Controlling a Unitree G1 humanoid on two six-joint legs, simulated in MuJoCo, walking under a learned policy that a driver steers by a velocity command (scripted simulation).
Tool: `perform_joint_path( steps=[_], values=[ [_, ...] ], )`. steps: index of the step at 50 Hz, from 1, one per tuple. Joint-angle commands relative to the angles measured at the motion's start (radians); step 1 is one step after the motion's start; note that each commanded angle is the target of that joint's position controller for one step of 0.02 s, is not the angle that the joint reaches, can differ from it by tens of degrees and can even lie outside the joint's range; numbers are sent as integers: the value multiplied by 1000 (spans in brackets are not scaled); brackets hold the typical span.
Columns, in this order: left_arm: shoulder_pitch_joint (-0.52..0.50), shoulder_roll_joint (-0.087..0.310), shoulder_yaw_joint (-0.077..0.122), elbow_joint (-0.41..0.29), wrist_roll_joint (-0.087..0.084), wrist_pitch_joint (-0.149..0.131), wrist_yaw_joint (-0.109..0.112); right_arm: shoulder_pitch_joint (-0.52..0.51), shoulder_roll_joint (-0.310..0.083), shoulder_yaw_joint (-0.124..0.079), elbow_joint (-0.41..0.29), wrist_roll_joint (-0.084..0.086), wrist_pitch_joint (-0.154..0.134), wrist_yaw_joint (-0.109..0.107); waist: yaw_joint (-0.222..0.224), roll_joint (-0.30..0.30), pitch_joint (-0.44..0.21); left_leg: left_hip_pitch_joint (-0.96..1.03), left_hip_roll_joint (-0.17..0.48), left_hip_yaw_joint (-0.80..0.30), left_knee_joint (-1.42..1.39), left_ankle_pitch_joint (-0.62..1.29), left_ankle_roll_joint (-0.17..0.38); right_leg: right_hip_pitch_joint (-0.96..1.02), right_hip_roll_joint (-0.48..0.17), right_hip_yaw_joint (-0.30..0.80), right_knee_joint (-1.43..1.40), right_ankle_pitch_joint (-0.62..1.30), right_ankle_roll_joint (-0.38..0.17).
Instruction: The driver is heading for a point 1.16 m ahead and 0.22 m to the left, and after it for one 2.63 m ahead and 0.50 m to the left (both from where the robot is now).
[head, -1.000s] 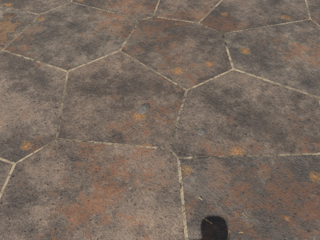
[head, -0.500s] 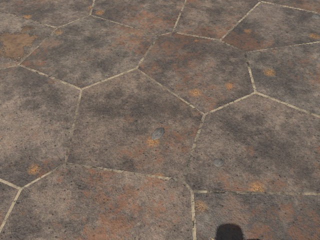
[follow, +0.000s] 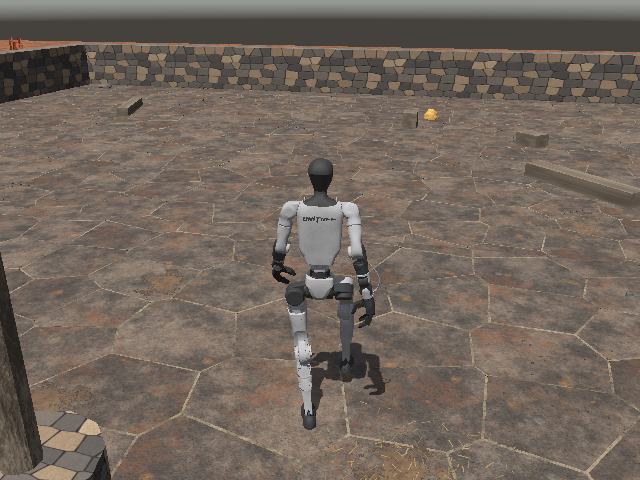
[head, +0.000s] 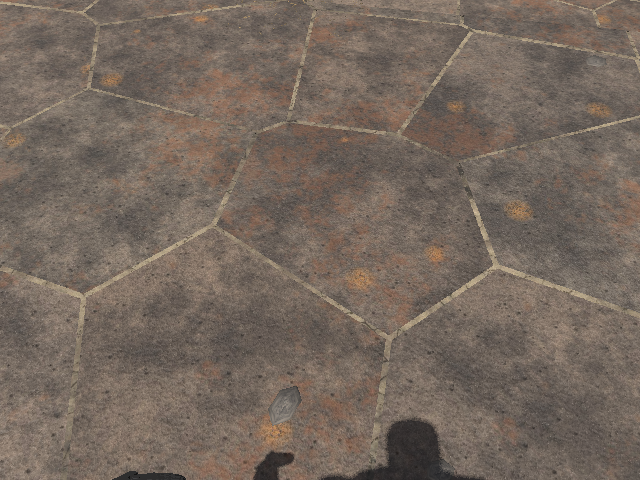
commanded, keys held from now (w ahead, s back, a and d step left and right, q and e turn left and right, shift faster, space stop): w+shift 0.66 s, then w+q+shift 0.34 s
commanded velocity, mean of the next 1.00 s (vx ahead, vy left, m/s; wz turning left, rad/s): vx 1.00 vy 0.00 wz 0.16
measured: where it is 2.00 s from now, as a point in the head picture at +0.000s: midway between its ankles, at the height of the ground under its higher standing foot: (263, 167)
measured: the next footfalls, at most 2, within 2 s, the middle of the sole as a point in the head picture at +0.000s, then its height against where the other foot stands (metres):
right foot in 0.14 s outside the picture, level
left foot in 0.60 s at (273, 344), level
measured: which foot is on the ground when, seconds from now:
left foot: down 0.00-0.16, up 0.18-0.58, down 0.60-1.00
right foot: up 0.00-0.12, down 0.14-0.60, up 0.62-1.00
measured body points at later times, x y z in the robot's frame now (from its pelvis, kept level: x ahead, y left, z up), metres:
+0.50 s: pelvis +0.49 -0.01 +0.00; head +0.52 +0.00 +0.44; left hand +0.37 +0.23 -0.14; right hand +0.73 -0.21 -0.08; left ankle +0.73 +0.13 -0.68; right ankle +0.32 -0.08 -0.73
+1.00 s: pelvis +0.98 +0.03 -0.01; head +1.02 +0.03 +0.44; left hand +1.24 +0.25 -0.06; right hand +0.90 -0.24 -0.13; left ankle +0.78 +0.09 -0.73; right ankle +1.21 -0.09 -0.70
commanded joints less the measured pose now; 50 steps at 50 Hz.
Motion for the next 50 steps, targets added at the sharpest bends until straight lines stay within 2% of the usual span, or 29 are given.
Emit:
perform_joint_path(
  steps=[1,4,6,7,8,9,10,12,13,15,19,20,23,26,28,29,30,31,32,33,34,35,37,39,41,44,47,49,50],
  values=[
    [-127,30,-10,-81,-14,-10,-2,-15,-146,-13,-56,5,-27,-14,34,47,161,-200,257,-69,-164,683,48,225,67,-67,-182,101,-25],
    [-65,92,9,-71,-10,-10,19,0,-203,-18,-44,-18,-7,-33,82,116,44,46,290,-38,61,1260,18,320,184,-109,-231,-76,-60],
    [250,161,42,16,-12,-9,46,-38,-248,-31,-42,-46,24,-52,235,157,-128,46,316,-32,473,1348,20,617,216,-70,-253,-212,-95],
    [441,204,64,71,3,-6,63,-86,-240,-33,-56,-47,30,-53,324,141,-207,-121,284,-19,762,1142,26,858,144,-5,-256,-291,-122],
    [535,288,88,85,32,-3,77,-59,-104,-6,-98,-30,22,-33,278,-62,-306,-462,158,-21,1166,428,25,1127,-124,339,-231,-570,-180],
    [491,278,95,90,29,-3,55,29,-70,0,-119,29,0,-14,182,-255,-404,-778,17,-156,1413,-147,15,1280,-278,899,-453,-729,-292],
    [388,206,87,90,12,-8,42,-118,-141,-10,-150,18,-3,-26,172,-97,-226,-885,113,-180,1383,-29,46,1154,-212,777,-517,-722,-241],
    [310,96,62,108,13,-27,36,-237,-119,-5,-179,-1,-1,-17,112,79,-43,-831,182,-171,1254,62,44,844,-147,521,-569,-514,-187],
    [307,63,48,124,11,-34,41,-243,-95,0,-188,-25,15,-7,69,82,-1,-784,205,-176,1212,66,34,728,-93,432,-590,-466,-149],
    [333,57,40,156,-7,-50,48,-237,-54,12,-202,-45,43,17,23,19,45,-773,242,-160,1142,60,1,622,-61,352,-648,-454,-138],
    [390,103,41,167,-23,-73,38,-492,-80,25,-310,-50,49,33,52,18,157,-855,269,-53,852,261,-40,539,16,169,-744,-179,-126],
    [399,99,39,166,-29,-77,35,-531,-75,31,-323,-44,44,37,61,29,157,-793,253,-23,733,350,-39,522,49,119,-745,-75,-107],
    [462,150,44,185,-45,-90,41,-635,-75,43,-354,-22,37,47,95,5,162,-633,199,35,495,532,-7,583,12,82,-831,137,-85],
    [502,193,44,201,-29,-76,53,-637,-126,31,-359,-29,36,30,88,-45,98,-624,120,74,403,448,29,868,-23,39,-702,608,-59],
    [492,238,52,206,-1,-50,74,-464,-184,4,-316,-31,37,10,-10,-112,-38,-445,53,57,403,292,54,957,-57,34,-435,861,-43],
    [460,257,58,203,10,-33,85,-257,-222,-16,-250,-29,40,-6,-109,-119,-140,-247,42,43,399,229,69,918,-59,23,-189,851,-37],
    [423,241,57,190,17,-26,88,-58,-271,-40,-194,-40,46,-26,-199,-102,-225,-17,123,-32,427,119,92,753,-22,17,115,646,-36],
    [550,53,20,149,-14,-30,64,-10,-374,-70,-187,-77,44,-36,-75,203,-364,312,443,-473,431,-72,190,367,119,29,572,-218,-14],
    [569,89,22,146,-54,-50,57,-20,-331,-73,-183,-56,49,-12,-67,236,-480,391,525,-917,188,-271,245,160,213,162,753,-580,-25],
    [404,135,30,102,-49,-53,67,-138,-276,-67,-179,-47,43,-6,-39,131,-253,231,459,-754,134,-244,196,51,124,163,736,-451,-43],
    [306,141,29,73,-34,-59,63,-186,-210,-53,-171,-35,35,1,-25,38,-136,58,416,-613,116,-106,178,61,86,144,654,-373,-41],
    [276,116,23,61,-15,-56,56,-203,-171,-43,-155,-35,30,3,16,5,-66,-74,365,-519,98,-16,159,98,51,143,590,-356,-35],
    [281,72,10,37,24,-27,36,-198,-112,-23,-123,-21,27,-6,92,36,-7,-266,284,-425,46,-3,145,179,13,135,493,-368,3],
    [215,55,0,-7,38,-12,21,-165,-136,-28,-109,-3,15,-13,106,48,64,-348,267,-403,-15,8,175,133,-16,110,392,-376,50],
    [67,73,-8,-74,35,-9,14,-141,-158,-34,-113,0,8,-13,84,36,132,-419,237,-353,-82,95,188,108,-18,65,213,-268,93],
    [-66,70,-25,-124,11,-21,1,-128,-195,-49,-129,4,0,-6,53,47,134,-497,171,-272,-90,335,141,312,46,17,-99,-29,108],
    [-126,109,-19,-155,-6,-19,16,-84,-240,-62,-132,12,0,-2,18,69,95,-335,212,-307,-58,514,116,371,80,29,-204,54,92],
    [-100,151,-5,-162,-2,-20,33,-73,-252,-66,-134,7,10,-10,34,80,41,-192,219,-317,75,710,85,425,111,44,-280,-36,74],
    [-10,185,10,-142,-1,-25,44,-74,-277,-72,-136,2,14,-14,73,93,-32,-155,218,-318,212,852,67,530,136,46,-281,-120,60]
  ],
)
